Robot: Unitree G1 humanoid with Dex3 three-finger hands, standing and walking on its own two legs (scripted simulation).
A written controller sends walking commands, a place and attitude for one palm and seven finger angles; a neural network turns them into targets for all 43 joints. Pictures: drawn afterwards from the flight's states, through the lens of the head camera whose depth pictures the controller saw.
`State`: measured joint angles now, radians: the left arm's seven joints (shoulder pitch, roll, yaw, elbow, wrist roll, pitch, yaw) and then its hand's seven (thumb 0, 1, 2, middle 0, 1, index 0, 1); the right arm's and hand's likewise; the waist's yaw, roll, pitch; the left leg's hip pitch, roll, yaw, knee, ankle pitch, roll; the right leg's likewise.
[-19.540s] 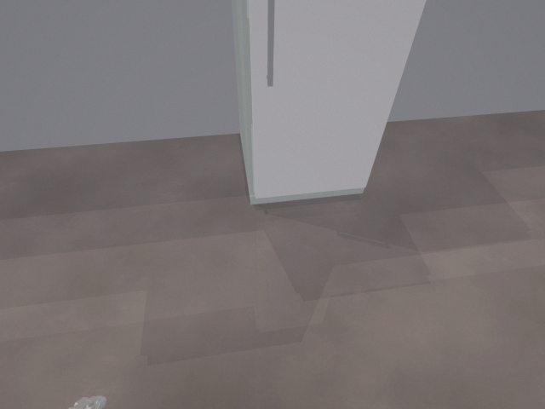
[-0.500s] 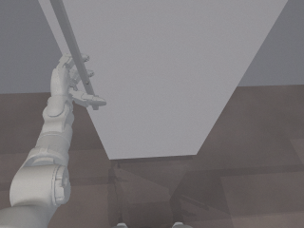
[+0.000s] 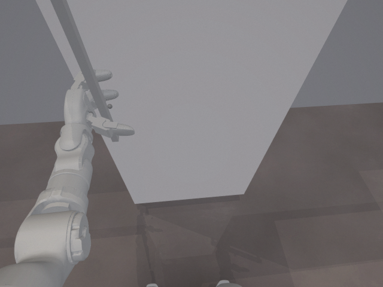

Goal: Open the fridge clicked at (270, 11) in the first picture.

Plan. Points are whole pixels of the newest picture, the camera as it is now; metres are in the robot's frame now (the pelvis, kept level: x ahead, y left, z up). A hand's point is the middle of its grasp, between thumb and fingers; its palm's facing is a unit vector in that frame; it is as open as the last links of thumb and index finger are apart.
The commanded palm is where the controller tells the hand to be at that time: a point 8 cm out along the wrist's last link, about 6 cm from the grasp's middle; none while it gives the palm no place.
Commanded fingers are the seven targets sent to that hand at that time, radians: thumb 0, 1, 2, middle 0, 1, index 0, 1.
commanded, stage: slide the fingers in behind the handle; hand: left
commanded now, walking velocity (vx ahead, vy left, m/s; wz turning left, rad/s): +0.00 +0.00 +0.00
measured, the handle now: (87, 60) +0.51 +0.20 +0.19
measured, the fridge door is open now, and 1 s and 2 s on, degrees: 0 0 0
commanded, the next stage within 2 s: grip the handle and tug to test in 0.10 s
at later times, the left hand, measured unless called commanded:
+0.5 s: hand (110, 106) +0.46 +0.16 +0.11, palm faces +0.09 -1.00 +0.00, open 11.9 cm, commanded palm +0.43 +0.21 +0.11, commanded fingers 0.00 0.25 0.62 -0.38 -1.31 -0.38 -1.31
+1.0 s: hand (109, 105) +0.46 +0.17 +0.11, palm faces +0.09 -1.00 +0.00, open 5.1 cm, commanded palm +0.43 +0.21 +0.11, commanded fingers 0.00 0.90 0.90 -0.45 -1.40 -0.45 -1.40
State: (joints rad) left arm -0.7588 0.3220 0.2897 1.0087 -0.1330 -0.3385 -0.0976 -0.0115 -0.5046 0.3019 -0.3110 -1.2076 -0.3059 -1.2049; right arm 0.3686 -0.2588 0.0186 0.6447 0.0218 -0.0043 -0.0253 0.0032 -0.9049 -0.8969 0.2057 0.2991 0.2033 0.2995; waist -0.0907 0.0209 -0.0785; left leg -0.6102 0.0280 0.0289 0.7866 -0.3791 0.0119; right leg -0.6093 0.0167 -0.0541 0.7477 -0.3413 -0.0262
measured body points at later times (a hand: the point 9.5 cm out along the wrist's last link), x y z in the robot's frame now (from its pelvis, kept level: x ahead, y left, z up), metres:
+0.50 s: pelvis +0.00 +0.00 +0.00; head +0.06 +0.01 +0.45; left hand +0.45 +0.22 +0.11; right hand +0.06 -0.25 -0.12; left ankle +0.00 +0.11 -0.71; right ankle +0.01 -0.10 -0.71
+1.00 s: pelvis +0.01 +0.00 +0.00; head +0.07 +0.00 +0.45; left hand +0.45 +0.22 +0.11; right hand +0.06 -0.26 -0.12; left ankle +0.00 +0.11 -0.71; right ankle +0.01 -0.10 -0.71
